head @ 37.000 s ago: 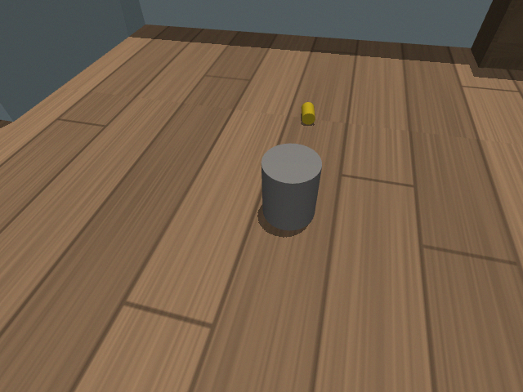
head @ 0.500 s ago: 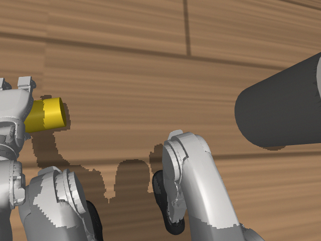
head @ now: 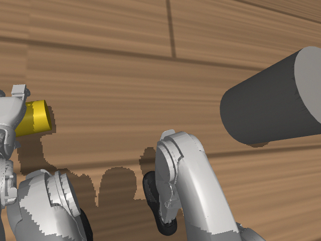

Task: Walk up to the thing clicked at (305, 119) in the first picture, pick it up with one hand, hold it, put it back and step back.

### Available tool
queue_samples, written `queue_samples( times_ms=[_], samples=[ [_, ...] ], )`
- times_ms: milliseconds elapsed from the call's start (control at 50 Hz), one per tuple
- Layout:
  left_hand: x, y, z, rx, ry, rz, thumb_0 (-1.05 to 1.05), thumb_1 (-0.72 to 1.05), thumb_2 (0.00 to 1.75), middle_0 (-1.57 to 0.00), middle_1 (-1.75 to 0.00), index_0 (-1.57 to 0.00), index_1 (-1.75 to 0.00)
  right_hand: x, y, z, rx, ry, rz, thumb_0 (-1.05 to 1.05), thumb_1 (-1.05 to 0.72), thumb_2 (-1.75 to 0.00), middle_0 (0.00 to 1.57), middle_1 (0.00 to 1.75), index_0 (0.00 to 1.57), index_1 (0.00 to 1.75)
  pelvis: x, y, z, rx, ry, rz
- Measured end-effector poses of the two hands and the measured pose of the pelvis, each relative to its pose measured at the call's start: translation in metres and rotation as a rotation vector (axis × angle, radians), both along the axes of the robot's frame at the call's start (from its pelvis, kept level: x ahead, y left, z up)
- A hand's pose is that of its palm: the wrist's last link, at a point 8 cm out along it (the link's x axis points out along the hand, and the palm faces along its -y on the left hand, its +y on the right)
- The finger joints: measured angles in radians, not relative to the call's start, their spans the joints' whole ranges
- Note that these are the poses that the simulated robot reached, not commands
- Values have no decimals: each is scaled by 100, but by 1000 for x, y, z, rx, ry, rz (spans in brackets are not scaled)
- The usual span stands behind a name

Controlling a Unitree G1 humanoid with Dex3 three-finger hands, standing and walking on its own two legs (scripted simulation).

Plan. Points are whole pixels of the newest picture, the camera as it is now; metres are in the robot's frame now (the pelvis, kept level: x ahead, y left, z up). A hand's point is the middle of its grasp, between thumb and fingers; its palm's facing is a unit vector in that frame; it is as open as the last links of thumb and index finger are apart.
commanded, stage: rest palm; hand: left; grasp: from above
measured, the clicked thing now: (19, 119) +0.46 +0.25 -0.25
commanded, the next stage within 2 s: close in 0.34 s
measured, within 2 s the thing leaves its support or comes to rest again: neither
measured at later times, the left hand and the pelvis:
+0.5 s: hand (6, 126) +0.44 +0.27 -0.23, palm faces -0.50 -0.10 -0.86, open 14.0 cm; pelvis +0.00 +0.00 +0.00, yaw -1 degrees
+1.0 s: hand (7, 119) +0.46 +0.27 -0.23, palm faces -0.44 -0.11 -0.89, open 13.7 cm; pelvis +0.00 +0.00 +0.00, yaw -2 degrees
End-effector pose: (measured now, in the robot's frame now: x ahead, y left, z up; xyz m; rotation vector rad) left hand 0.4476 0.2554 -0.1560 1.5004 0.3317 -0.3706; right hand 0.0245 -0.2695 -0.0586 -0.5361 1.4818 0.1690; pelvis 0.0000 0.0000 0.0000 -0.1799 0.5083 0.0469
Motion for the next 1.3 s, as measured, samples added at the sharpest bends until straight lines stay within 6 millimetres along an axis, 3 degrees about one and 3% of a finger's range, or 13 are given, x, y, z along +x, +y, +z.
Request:
queue_samples(
  times_ms=[200, 320, 460, 760, 880, 1020, 1160, 1300],
  samples=[
    [16, -2, -3, 8, -35, 110, 0, -46, 95, -7, -97, -8, -95, 12, 4, 6, 43, -46, 40, 0, -90, -90, 20, 30, 20, 30, 0, 2, 2, -6, 4, -7],
    [14, 13, -13, 18, 35, 191, 0, -47, 95, -7, -98, -7, -96, 5, 6, 3, 57, -22, 26, 0, -90, -90, 20, 30, 20, 30, 1, 1, 1, -8, 1, -6],
    [5, 20, -21, 1, 85, 153, 0, -49, 97, -8, -100, -7, -99, -6, 17, -2, 84, 44, 10, 0, -91, -90, 20, 30, 19, 30, 2, 1, 2, -10, -5, -4],
    [10, -10, -9, 11, -34, -25, 0, -39, 103, -15, -101, -14, -101, 9, 17, 9, 57, -34, 62, 0, -90, -90, 20, 30, 20, 30, -2, 4, 5, -34, -16, -19],
    [16, -5, -6, 35, -56, 91, 0, -43, 99, -14, -99, -13, -99, 11, 10, 18, 68, -49, 79, 0, -89, -89, 20, 30, 20, 30, -2, 3, 7, -24, -7, -18],
    [20, 15, -17, 23, 36, 230, 0, -46, 98, -13, -98, -12, -98, 0, 3, 18, 47, -25, 40, 0, -90, -90, 20, 30, 19, 30, -2, 2, 4, -21, -6, -15],
    [15, 17, -21, 4, 85, 138, 0, -44, 98, -12, -100, -11, -100, -11, 14, 11, 66, 45, 14, 0, -90, -90, 20, 30, 19, 30, 0, 2, 5, -23, -12, -11],
    [10, 6, -15, -35, 49, 41, 0, -37, 101, -16, -101, -15, -101, -3, 24, 8, 76, 9, 38, 0, -90, -90, 20, 30, 20, 30, -1, 3, 5, -34, -31, -14]
  ],
)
